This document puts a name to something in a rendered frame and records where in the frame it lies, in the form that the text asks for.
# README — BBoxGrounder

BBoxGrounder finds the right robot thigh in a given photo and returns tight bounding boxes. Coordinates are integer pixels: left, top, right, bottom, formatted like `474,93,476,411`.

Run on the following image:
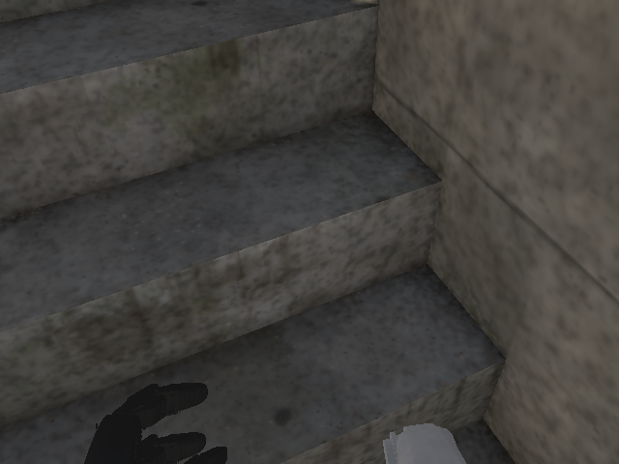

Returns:
383,423,466,464

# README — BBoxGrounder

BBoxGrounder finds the left robot hand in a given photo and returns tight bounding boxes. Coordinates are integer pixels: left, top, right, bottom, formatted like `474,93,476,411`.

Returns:
84,383,227,464

